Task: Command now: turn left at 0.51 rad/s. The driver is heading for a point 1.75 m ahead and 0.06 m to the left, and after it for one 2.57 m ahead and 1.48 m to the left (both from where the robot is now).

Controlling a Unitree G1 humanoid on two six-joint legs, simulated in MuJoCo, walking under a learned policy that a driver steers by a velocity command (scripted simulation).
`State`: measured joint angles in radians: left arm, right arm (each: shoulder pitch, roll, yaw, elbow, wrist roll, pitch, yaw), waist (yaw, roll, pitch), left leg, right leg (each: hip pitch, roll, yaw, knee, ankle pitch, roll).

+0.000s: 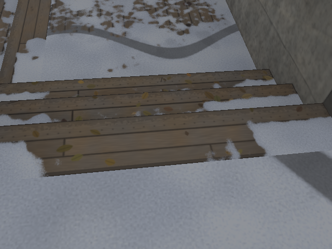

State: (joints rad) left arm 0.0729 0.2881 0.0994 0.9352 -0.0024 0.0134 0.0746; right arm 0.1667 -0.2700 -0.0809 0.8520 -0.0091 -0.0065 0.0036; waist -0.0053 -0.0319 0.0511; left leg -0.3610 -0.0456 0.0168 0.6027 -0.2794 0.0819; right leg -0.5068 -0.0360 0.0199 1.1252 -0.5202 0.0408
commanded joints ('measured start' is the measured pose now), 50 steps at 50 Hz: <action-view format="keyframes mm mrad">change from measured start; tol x16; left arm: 1 -11 122 27 -60 9 -12 9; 50 70 91 -44 7 9 -27 -43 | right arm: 1 -38 -158 -29 -93 18 -20 -18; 50 23 -102 23 -18 -1 -14 -22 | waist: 1 16 99 -134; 22 25 151 -140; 26 -14 -221 -139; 37 -1 -118 -103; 40 57 163 -147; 50 23 81 -36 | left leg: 1 219 264 -372 -264 406 142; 13 229 202 -435 -300 161 133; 22 200 170 -447 -190 403 113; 24 95 74 -350 -71 212 23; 26 -64 -58 -160 149 -315 -72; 29 -113 -4 -153 385 -271 -142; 35 109 27 -28 -35 -65 -153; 39 367 168 -167 -180 453 -46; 42 170 128 -161 -222 138 -14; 50 139 102 -141 -219 144 -33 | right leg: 1 -161 -19 73 60 103 -10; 20 124 37 54 -472 165 11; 25 473 -253 295 -757 905 -205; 36 349 -133 151 -731 718 -213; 40 289 1 22 -697 312 -41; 50 317 1 21 -670 399 -8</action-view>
